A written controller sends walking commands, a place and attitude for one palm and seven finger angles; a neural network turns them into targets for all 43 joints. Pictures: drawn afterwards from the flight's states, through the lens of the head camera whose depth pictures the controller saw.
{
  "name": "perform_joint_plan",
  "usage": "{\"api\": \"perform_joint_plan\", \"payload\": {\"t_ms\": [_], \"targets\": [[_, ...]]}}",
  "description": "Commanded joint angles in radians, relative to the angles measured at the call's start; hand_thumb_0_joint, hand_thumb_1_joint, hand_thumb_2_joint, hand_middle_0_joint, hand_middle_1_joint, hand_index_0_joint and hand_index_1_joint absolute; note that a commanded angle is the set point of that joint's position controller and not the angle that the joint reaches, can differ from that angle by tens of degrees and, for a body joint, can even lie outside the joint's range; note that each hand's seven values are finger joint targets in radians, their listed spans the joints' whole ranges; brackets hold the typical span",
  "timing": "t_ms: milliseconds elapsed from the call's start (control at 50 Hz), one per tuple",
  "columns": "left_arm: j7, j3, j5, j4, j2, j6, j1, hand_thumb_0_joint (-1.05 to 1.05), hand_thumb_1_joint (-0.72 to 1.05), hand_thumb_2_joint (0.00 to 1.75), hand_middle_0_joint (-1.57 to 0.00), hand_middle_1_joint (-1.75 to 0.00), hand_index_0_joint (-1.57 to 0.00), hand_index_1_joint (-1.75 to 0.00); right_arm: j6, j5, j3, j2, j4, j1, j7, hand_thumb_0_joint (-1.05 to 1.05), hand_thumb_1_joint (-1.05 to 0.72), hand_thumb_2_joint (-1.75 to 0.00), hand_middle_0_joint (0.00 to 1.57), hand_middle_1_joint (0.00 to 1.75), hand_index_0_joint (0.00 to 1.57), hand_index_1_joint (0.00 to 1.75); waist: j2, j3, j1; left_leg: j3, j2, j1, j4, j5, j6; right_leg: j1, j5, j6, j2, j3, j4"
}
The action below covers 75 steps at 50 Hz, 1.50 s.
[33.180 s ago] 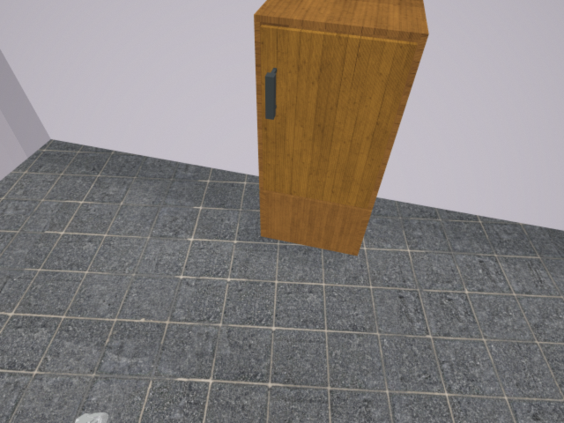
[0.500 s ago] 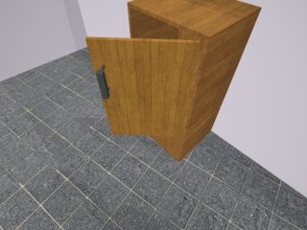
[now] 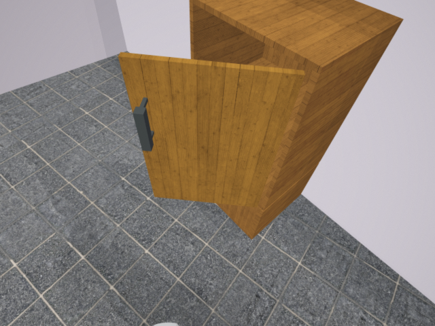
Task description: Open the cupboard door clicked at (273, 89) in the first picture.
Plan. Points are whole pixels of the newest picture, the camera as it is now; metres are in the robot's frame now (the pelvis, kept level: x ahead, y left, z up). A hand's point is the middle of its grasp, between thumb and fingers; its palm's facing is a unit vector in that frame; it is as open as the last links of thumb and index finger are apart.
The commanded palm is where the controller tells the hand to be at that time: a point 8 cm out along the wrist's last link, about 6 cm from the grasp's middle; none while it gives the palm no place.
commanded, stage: come to a stop and stand still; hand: left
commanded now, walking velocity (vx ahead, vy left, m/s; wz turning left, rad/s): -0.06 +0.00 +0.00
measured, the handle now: (146, 124) +0.56 +0.24 -0.01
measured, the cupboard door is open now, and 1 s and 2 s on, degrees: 43 43 43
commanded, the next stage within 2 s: look again from close up in 1.40 s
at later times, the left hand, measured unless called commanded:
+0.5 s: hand out of the picture +0.02 +0.18 -0.17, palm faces +0.01 -0.98 -0.21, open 7.3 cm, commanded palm none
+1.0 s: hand out of the picture -0.02 +0.23 -0.16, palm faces +0.01 -0.97 -0.26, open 7.4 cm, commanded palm none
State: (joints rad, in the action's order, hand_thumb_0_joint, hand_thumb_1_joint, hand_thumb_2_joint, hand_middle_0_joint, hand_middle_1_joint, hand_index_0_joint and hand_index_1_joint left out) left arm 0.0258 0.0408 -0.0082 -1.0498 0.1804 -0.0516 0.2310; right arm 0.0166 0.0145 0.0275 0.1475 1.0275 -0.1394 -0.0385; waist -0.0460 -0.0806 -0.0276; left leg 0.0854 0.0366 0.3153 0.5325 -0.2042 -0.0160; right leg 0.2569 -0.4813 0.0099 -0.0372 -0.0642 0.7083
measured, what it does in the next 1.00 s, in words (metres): shifts its weight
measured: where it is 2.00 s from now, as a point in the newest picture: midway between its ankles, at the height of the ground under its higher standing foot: outside the picture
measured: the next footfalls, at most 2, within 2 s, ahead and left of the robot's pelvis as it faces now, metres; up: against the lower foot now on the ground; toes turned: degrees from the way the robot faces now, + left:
none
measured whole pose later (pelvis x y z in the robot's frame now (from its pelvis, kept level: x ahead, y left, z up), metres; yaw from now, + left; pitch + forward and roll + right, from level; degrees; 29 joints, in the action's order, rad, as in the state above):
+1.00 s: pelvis -0.06 +0.03 +0.01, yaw +0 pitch -3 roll +0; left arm 0.02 0.00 -0.02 -1.02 0.25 -0.01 0.26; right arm 0.00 0.01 0.01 0.24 1.03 -0.20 0.01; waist -0.01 -0.01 -0.01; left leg 0.07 -0.03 0.22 0.45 -0.18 -0.06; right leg 0.19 -0.21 0.04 -0.06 -0.03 0.46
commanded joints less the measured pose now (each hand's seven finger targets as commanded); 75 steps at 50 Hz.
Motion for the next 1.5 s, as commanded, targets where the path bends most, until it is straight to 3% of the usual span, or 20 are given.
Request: {"api": "perform_joint_plan", "payload": {"t_ms": [0,20,40,60,80,100,140,200,240,280,320,380,400,440,460,520,580,780,960,1480], "targets": [[0.004,0.018,-0.004,0.06,0.066,0.018,0.103,0.0,0.9,0.9,-0.2,-0.3,-0.2,-0.3,0.003,0.007,0.059,0.214,-0.042,-0.074,-0.017,0.0,-0.9,-0.9,0.2,0.3,0.2,0.3,0.166,0.181,0.02,-0.207,0.265,-0.196,-0.091,0.63,-0.161,0.017,0.046,-0.011,0.01,0.024,-0.044],[0.003,0.019,-0.007,0.06,0.07,0.021,0.122,0.0,0.9,0.9,-0.2,-0.3,-0.2,-0.3,0.005,0.003,0.059,0.217,-0.054,-0.055,-0.014,0.0,-0.9,-0.9,0.2,0.3,0.2,0.3,0.166,0.179,0.008,-0.191,0.233,-0.15,-0.067,0.532,-0.13,-0.033,0.151,-0.011,0.007,0.029,-0.148],[0.005,0.023,-0.013,0.063,0.091,0.025,0.137,0.0,0.9,0.9,-0.2,-0.3,-0.2,-0.3,0.009,-0.003,0.058,0.194,-0.063,-0.039,-0.009,0.0,-0.9,-0.9,0.2,0.3,0.2,0.3,0.092,0.16,-0.001,-0.16,0.176,-0.086,-0.021,0.344,-0.081,-0.077,0.316,-0.018,-0.021,0.08,-0.282],[0.008,0.028,-0.022,0.072,0.142,0.03,0.114,0.0,0.9,0.9,-0.2,-0.3,-0.2,-0.3,0.014,-0.009,0.053,0.146,-0.077,-0.041,0.0,0.0,-0.9,-0.9,0.2,0.3,0.2,0.3,-0.067,0.131,0.016,-0.085,0.074,0.01,0.035,0.055,-0.013,-0.088,0.382,-0.06,-0.144,0.226,-0.364],[0.004,0.024,-0.017,0.084,0.184,0.036,0.059,0.0,0.9,0.9,-0.2,-0.3,-0.2,-0.3,0.023,-0.012,0.042,0.109,-0.08,-0.038,0.017,0.0,-0.9,-0.9,0.2,0.3,0.2,0.3,-0.147,0.087,0.029,-0.032,-0.019,0.004,0.097,-0.197,0.035,0.014,0.285,-0.135,-0.273,0.297,-0.45],[0.005,0.019,-0.017,0.091,0.166,0.046,0.032,0.0,0.9,0.9,-0.2,-0.3,-0.2,-0.3,0.033,-0.005,0.039,0.102,-0.078,-0.01,0.022,0.0,-0.9,-0.9,0.2,0.3,0.2,0.3,-0.153,0.062,0.017,-0.062,-0.017,-0.025,0.178,-0.264,0.036,0.09,0.198,-0.17,-0.282,0.314,-0.497],[0.005,0.009,-0.015,0.081,0.143,0.057,-0.017,0.0,0.9,0.9,-0.2,-0.3,-0.2,-0.3,0.025,0.001,0.034,0.095,-0.051,-0.022,0.024,0.0,-0.9,-0.9,0.2,0.3,0.2,0.3,-0.106,0.002,0.04,-0.087,-0.01,-0.008,0.197,-0.195,0.031,0.073,0.351,-0.177,-0.242,0.27,-0.448],[0.003,0.008,-0.009,0.056,0.139,0.071,0.002,0.0,0.9,0.9,-0.2,-0.3,-0.2,-0.3,0.003,-0.001,0.02,0.087,-0.011,-0.072,0.023,0.0,-0.9,-0.9,0.2,0.3,0.2,0.3,-0.08,0.037,0.037,-0.071,-0.011,-0.072,0.002,-0.072,0.039,-0.032,0.519,-0.132,-0.192,0.193,-0.36],[0.004,0.004,0.0,0.042,0.135,0.074,0.013,0.0,0.9,0.9,-0.2,-0.3,-0.2,-0.3,-0.014,-0.001,0.012,0.107,0.014,-0.099,0.019,0.0,-0.9,-0.9,0.2,0.3,0.2,0.3,-0.02,0.071,0.031,-0.106,0.028,-0.151,-0.095,0.164,0.027,-0.056,0.529,-0.08,-0.143,0.147,-0.316],[0.005,-0.001,0.002,0.032,0.115,0.07,0.02,0.0,0.9,0.9,-0.2,-0.3,-0.2,-0.3,-0.017,0.002,0.008,0.126,0.028,-0.101,0.012,0.0,-0.9,-0.9,0.2,0.3,0.2,0.3,-0.009,0.058,0.019,-0.123,0.066,-0.153,-0.113,0.174,0.02,-0.058,0.426,-0.054,-0.109,0.125,-0.344],[0.004,-0.003,0.003,0.013,0.113,0.061,0.018,0.0,0.9,0.9,-0.2,-0.3,-0.2,-0.3,-0.023,0.001,0.0,0.122,0.048,-0.097,0.009,0.0,-0.9,-0.9,0.2,0.3,0.2,0.3,0.085,0.061,0.011,-0.139,0.066,-0.142,-0.14,0.209,0.01,-0.098,0.416,-0.048,-0.096,0.108,-0.333],[0.003,-0.01,0.005,-0.009,0.103,0.059,0.025,0.0,0.9,0.9,-0.2,-0.3,-0.2,-0.3,-0.023,0.0,-0.005,0.122,0.066,-0.111,0.006,0.0,-0.9,-0.9,0.2,0.3,0.2,0.3,0.065,0.049,0.01,-0.137,0.064,-0.124,-0.174,0.128,0.011,-0.117,0.331,-0.046,-0.085,0.109,-0.367],[0.015,-0.018,-0.021,0.074,0.3,0.094,0.044,0.0,0.9,0.9,-0.2,-0.3,-0.2,-0.3,-0.04,0.003,0.009,0.262,-0.048,-0.051,0.016,0.0,-0.9,-0.9,0.2,0.3,0.2,0.3,0.085,-0.07,0.025,-0.161,0.022,-0.104,-0.11,0.151,-0.005,-0.028,0.438,-0.055,-0.066,0.115,-0.359],[0.021,0.012,-0.007,0.1,0.244,0.109,0.024,0.0,0.9,0.9,-0.2,-0.3,-0.2,-0.3,-0.067,0.006,0.031,0.221,-0.074,-0.095,0.011,0.0,-0.9,-0.9,0.2,0.3,0.2,0.3,0.107,0.211,0.035,-0.14,0.04,-0.124,-0.033,0.192,-0.015,-0.165,0.593,-0.088,-0.135,0.16,-0.263],[0.021,0.012,-0.006,0.11,0.213,0.107,0.037,0.0,0.9,0.9,-0.2,-0.3,-0.2,-0.3,-0.065,0.004,0.027,0.188,-0.078,-0.114,0.008,0.0,-0.9,-0.9,0.2,0.3,0.2,0.3,0.083,0.253,0.033,-0.132,0.035,-0.126,-0.028,0.198,-0.014,-0.19,0.616,-0.091,-0.136,0.15,-0.248],[0.019,-0.002,-0.006,0.115,0.173,0.084,0.047,0.0,0.9,0.9,-0.2,-0.3,-0.2,-0.3,-0.048,0.007,0.017,0.166,-0.085,-0.128,0.011,0.0,-0.9,-0.9,0.2,0.3,0.2,0.3,-0.021,0.142,0.038,-0.116,0.03,-0.087,-0.037,0.131,-0.019,-0.121,0.522,-0.08,-0.112,0.125,-0.257],[0.014,0.0,-0.008,0.133,0.194,0.073,0.024,0.0,0.9,0.9,-0.2,-0.3,-0.2,-0.3,-0.045,0.004,0.025,0.216,-0.093,-0.099,0.011,0.0,-0.9,-0.9,0.2,0.3,0.2,0.3,0.058,0.046,0.031,-0.149,0.058,-0.059,-0.079,0.158,-0.034,-0.047,0.38,-0.064,-0.072,0.105,-0.255],[0.003,-0.014,-0.012,0.113,0.202,0.064,0.018,0.0,0.9,0.9,-0.2,-0.3,-0.2,-0.3,-0.041,0.007,0.018,0.251,-0.082,-0.05,0.026,0.0,-0.9,-0.9,0.2,0.3,0.2,0.3,0.067,0.013,0.024,-0.195,0.073,-0.012,-0.226,-0.121,-0.038,-0.05,0.228,-0.035,-0.055,0.095,-0.302],[0.001,-0.021,-0.017,0.074,0.194,0.067,0.056,0.0,0.9,0.9,-0.2,-0.3,-0.2,-0.3,-0.038,0.003,0.021,0.257,-0.048,-0.043,0.032,0.0,-0.9,-0.9,0.2,0.3,0.2,0.3,0.065,0.012,0.024,-0.207,0.077,-0.012,-0.286,-0.233,-0.032,-0.04,0.193,-0.024,-0.062,0.096,-0.338],[0.019,-0.029,-0.017,-0.025,0.041,0.067,0.231,0.0,0.9,0.9,-0.2,-0.3,-0.2,-0.3,-0.018,-0.005,0.011,0.105,0.061,-0.195,0.022,0.0,-0.9,-0.9,0.2,0.3,0.2,0.3,0.049,-0.02,0.029,-0.179,0.055,0.012,-0.254,-0.22,-0.015,0.018,0.129,-0.02,-0.062,0.112,-0.366]]}}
